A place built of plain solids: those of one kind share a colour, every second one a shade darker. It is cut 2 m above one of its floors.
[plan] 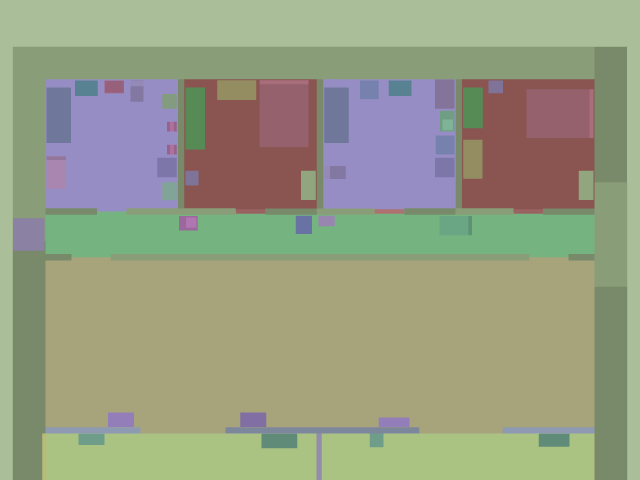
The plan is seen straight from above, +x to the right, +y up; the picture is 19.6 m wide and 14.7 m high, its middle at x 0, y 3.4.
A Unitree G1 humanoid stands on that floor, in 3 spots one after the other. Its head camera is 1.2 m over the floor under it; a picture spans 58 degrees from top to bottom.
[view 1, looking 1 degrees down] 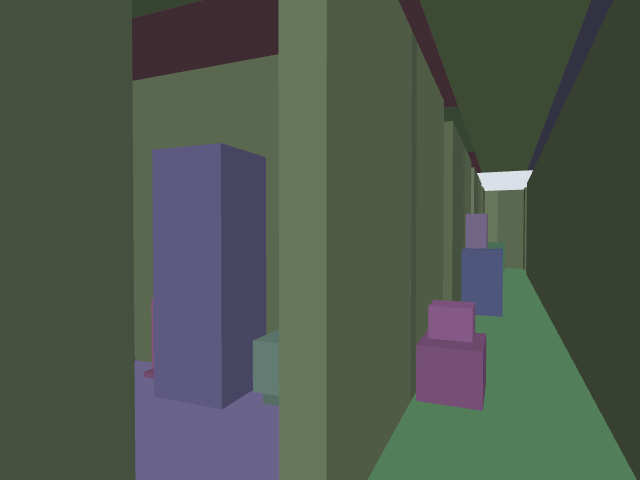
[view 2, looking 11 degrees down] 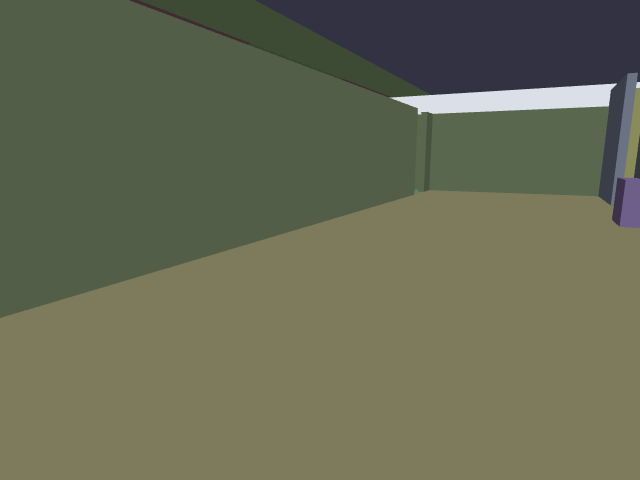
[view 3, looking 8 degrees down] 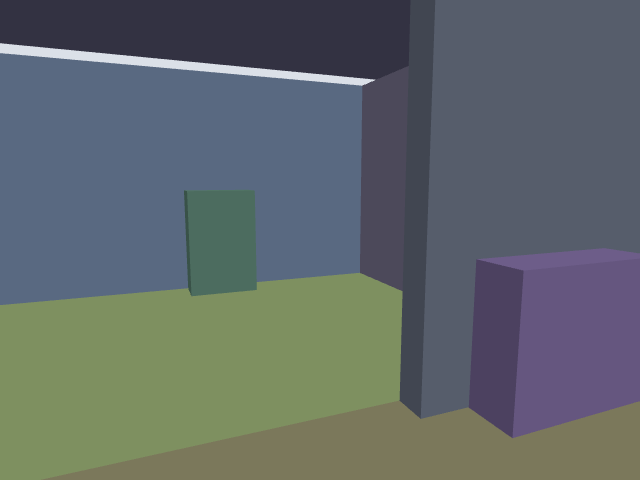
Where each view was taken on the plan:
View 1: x -7.41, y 3.57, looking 23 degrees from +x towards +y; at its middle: wall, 1.60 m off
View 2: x -7.11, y -0.78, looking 27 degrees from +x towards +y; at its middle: floor_upper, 6.29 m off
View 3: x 4.28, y -0.63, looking -112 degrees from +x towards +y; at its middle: leaf_far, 8.89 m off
